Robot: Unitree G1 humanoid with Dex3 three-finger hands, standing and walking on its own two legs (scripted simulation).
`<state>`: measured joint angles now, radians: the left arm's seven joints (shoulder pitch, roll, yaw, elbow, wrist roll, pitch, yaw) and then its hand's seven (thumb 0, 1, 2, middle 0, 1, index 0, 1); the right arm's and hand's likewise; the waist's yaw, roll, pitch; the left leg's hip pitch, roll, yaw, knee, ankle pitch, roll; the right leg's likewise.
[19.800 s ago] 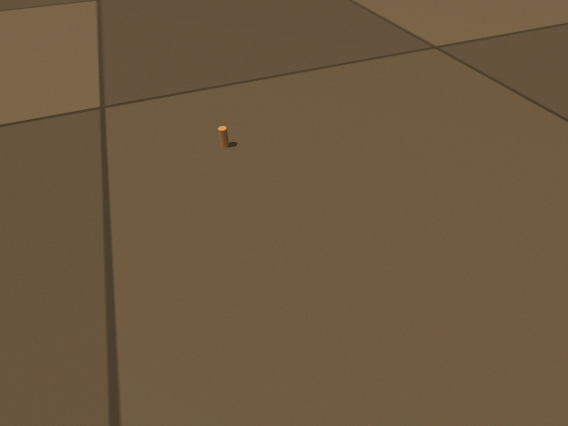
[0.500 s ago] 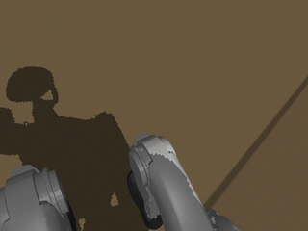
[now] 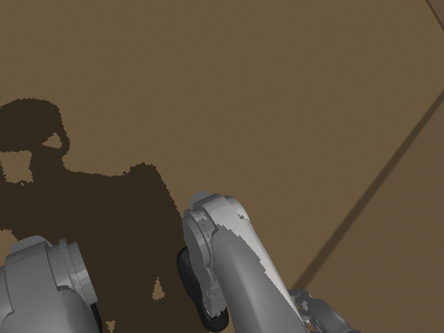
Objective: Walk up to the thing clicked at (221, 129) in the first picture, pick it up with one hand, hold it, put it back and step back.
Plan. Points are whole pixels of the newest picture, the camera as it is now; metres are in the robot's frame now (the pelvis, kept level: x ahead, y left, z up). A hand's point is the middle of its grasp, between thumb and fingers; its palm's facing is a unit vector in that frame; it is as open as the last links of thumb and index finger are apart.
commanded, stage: rest palm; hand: left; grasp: from above
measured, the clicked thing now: out of the picture +0.46 +0.34 -0.25
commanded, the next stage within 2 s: close in 0.36 s
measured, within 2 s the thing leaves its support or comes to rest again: leaves its support in 1.90 s
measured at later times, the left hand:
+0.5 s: hand out of the picture +0.45 +0.34 -0.22, palm faces -0.42 -0.16 -0.89, open 12.8 cm
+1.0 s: hand out of the picture +0.45 +0.34 -0.22, palm faces -0.42 -0.14 -0.90, open 10.5 cm
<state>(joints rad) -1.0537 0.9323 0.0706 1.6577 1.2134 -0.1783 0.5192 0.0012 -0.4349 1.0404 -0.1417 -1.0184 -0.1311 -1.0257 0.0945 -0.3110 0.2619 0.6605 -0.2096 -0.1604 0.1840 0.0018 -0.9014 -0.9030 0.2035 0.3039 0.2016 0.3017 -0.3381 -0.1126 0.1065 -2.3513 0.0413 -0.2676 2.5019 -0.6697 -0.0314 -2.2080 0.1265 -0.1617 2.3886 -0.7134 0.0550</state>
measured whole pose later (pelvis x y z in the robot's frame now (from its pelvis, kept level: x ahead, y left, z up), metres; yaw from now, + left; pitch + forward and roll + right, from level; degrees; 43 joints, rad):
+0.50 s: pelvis +0.00 +0.00 +0.00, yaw -1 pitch +28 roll -13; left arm -1.06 0.96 0.06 1.68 1.19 -0.17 0.53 0.00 -0.35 0.99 -0.18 -1.04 -0.19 -1.04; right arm 0.12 -0.30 0.30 0.66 -0.23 -0.15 0.19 0.00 -0.91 -0.91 0.20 0.30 0.20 0.30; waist -0.35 -0.11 0.11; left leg -2.35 0.04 -0.28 2.50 -0.68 -0.03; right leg -2.20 0.13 -0.17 2.38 -0.71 0.06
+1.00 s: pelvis +0.00 +0.00 +0.00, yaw -1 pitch +28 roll -13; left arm -1.07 0.97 0.05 1.68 1.21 -0.17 0.53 0.00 -0.02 0.72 -0.42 -0.90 -0.45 -0.86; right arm 0.10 -0.30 0.30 0.66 -0.24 -0.15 0.18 0.00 -0.90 -0.90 0.20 0.30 0.20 0.30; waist -0.35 -0.12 0.11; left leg -2.35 0.04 -0.28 2.50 -0.68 -0.02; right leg -2.20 0.13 -0.17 2.37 -0.71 0.06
